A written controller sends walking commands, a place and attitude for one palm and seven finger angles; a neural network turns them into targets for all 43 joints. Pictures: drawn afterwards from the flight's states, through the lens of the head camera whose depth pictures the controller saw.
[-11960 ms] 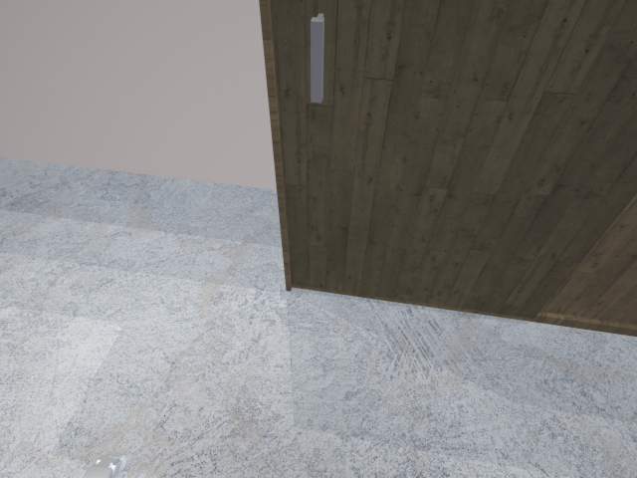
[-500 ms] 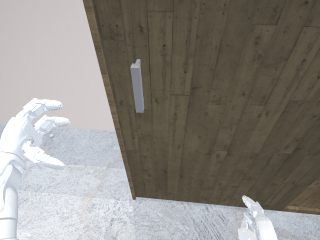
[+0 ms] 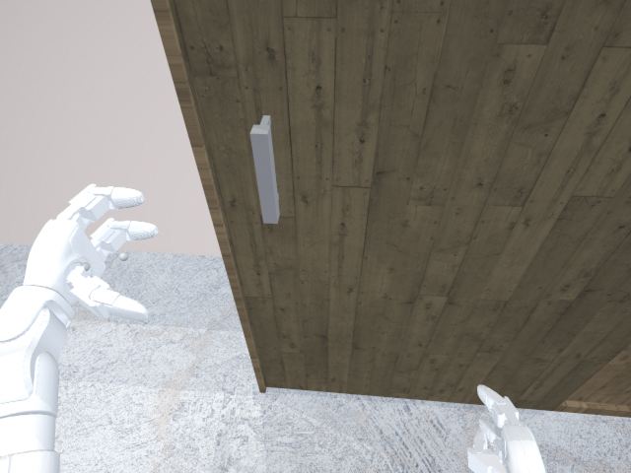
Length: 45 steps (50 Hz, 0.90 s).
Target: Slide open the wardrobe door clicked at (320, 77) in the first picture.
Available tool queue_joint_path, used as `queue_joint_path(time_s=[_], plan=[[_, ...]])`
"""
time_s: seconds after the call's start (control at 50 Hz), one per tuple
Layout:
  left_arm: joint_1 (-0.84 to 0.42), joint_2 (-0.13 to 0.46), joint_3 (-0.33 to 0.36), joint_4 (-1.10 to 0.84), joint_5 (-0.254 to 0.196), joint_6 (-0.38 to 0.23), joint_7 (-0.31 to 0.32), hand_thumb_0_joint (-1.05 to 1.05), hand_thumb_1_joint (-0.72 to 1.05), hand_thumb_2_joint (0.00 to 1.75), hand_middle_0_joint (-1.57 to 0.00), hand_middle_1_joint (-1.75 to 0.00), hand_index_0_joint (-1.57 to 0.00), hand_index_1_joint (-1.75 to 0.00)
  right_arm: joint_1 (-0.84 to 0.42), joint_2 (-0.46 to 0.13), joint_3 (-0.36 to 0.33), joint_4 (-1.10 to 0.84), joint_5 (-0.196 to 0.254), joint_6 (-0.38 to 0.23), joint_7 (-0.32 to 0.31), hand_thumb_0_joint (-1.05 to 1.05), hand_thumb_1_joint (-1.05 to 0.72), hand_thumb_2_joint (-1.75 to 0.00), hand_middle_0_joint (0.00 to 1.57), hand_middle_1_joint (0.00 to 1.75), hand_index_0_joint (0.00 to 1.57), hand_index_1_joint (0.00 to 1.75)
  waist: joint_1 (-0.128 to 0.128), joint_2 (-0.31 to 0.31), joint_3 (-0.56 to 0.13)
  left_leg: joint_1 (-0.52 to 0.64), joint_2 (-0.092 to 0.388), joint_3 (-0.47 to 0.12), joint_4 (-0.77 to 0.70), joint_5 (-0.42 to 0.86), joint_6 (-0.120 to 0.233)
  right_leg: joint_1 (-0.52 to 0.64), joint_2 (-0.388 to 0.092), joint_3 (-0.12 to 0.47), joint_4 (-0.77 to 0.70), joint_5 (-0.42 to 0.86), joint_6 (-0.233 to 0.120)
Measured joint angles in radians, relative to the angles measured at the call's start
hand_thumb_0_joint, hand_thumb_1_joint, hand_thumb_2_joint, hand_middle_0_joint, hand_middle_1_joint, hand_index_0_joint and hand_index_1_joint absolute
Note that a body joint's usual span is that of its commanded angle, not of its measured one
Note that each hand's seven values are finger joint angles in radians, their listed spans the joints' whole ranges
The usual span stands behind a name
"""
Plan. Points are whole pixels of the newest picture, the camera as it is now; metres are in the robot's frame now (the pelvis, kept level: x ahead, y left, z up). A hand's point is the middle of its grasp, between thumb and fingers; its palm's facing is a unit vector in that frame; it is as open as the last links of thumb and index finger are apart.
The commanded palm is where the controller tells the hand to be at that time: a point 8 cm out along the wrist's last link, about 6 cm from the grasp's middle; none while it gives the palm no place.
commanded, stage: move the hooked fingers beside the handle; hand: left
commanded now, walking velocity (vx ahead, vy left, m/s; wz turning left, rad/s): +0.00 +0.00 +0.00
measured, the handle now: (268, 170) +0.49 +0.13 +0.14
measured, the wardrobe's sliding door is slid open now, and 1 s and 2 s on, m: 0.00 0.00 0.00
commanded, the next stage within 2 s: none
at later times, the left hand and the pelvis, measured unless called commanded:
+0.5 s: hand (178, 218) +0.36 +0.22 +0.16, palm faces +0.01 -1.00 -0.01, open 14.0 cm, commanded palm +0.33 +0.27 +0.15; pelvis +0.01 +0.01 +0.00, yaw -1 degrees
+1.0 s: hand (205, 204) +0.39 +0.19 +0.16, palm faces +0.04 -1.00 +0.01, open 14.0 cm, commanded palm +0.37 +0.25 +0.15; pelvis +0.01 +0.00 +0.00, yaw -1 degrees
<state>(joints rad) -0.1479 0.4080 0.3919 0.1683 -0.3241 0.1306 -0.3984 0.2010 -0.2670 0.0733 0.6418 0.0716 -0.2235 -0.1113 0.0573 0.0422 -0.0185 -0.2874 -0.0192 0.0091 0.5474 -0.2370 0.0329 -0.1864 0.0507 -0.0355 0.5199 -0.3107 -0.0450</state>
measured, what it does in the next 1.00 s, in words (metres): stands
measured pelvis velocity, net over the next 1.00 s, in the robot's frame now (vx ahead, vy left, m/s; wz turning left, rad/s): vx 0.01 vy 0.00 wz -0.02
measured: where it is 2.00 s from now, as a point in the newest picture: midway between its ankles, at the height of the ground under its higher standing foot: outside the picture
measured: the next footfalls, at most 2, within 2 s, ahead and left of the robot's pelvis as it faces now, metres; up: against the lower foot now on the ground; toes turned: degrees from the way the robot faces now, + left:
none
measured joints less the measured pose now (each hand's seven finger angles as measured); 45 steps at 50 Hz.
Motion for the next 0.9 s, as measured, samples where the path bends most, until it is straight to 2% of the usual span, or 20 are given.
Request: queue_joint_path(time_s=[0.08, 0.24, 0.36, 0.42, 0.56, 0.68, 0.9], plan=[[-0.037, -0.014, -0.025, 0.018, 0.007, -0.011, 0.020, -0.02, -0.50, 0.30, -0.30, -1.20, -0.30, -1.20, 0.005, 0.006, 0.004, 0.006, 0.001, 0.001, -0.004, 0.02, -0.90, -0.90, 0.20, 0.30, 0.20, 0.30, -0.006, -0.001, 0.000, 0.002, -0.004, 0.000, -0.005, 0.005, 0.004, 0.003, -0.004, 0.000, -0.005, 0.004, 0.003], [-0.145, -0.023, -0.079, 0.128, 0.050, 0.016, 0.080, -0.01, -0.50, 0.30, -0.30, -1.20, -0.30, -1.20, 0.007, 0.013, 0.014, 0.016, 0.000, 0.015, -0.009, 0.02, -0.90, -0.90, 0.20, 0.30, 0.20, 0.30, -0.026, -0.001, 0.007, -0.010, -0.012, 0.000, -0.020, 0.021, 0.011, -0.010, -0.012, -0.001, -0.015, 0.016, 0.010], [-0.190, -0.043, -0.096, 0.153, 0.064, -0.022, 0.112, -0.02, -0.50, 0.30, -0.30, -1.20, -0.30, -1.20, 0.029, 0.016, 0.013, 0.024, -0.006, 0.019, -0.002, 0.02, -0.90, -0.90, 0.20, 0.30, 0.20, 0.30, -0.034, -0.010, 0.001, -0.007, -0.014, 0.008, -0.032, 0.022, 0.014, -0.011, -0.015, 0.007, -0.023, 0.018, 0.013], [-0.199, -0.052, -0.103, 0.159, 0.069, -0.027, 0.120, -0.02, -0.50, 0.30, -0.30, -1.20, -0.30, -1.20, 0.039, 0.013, 0.009, 0.027, -0.008, 0.025, 0.005, 0.02, -0.90, -0.90, 0.20, 0.30, 0.20, 0.30, -0.038, -0.010, -0.009, -0.003, -0.015, 0.014, -0.036, 0.018, 0.015, -0.009, -0.016, 0.013, -0.026, 0.016, 0.014], [-0.185, -0.077, -0.119, 0.154, 0.082, 0.003, 0.151, -0.01, -0.50, 0.30, -0.30, -1.20, -0.30, -1.20, 0.048, 0.008, -0.006, 0.020, -0.008, 0.049, 0.021, 0.02, -0.90, -0.90, 0.20, 0.30, 0.20, 0.30, -0.042, -0.006, -0.021, 0.004, -0.015, 0.024, -0.041, 0.010, 0.016, -0.009, -0.017, 0.024, -0.024, 0.008, 0.015], [-0.184, -0.091, -0.121, 0.139, 0.094, -0.011, 0.185, -0.02, -0.50, 0.30, -0.30, -1.20, -0.30, -1.20, 0.040, 0.010, -0.010, 0.017, -0.012, 0.065, 0.022, 0.02, -0.90, -0.90, 0.20, 0.30, 0.20, 0.30, -0.040, -0.013, -0.015, 0.007, -0.012, 0.021, -0.039, 0.005, 0.010, -0.005, -0.013, 0.022, -0.023, 0.003, 0.010], [-0.277, -0.077, -0.136, 0.252, 0.095, -0.010, 0.181, -0.02, -0.50, 0.30, -0.30, -1.20, -0.30, -1.20, 0.029, 0.008, -0.011, 0.021, -0.007, 0.091, 0.015, 0.01, -0.90, -0.90, 0.20, 0.30, 0.20, 0.30, -0.046, -0.010, -0.022, -0.009, -0.004, 0.009, -0.033, 0.005, 0.000, -0.018, -0.004, 0.010, -0.019, 0.001, -0.002]])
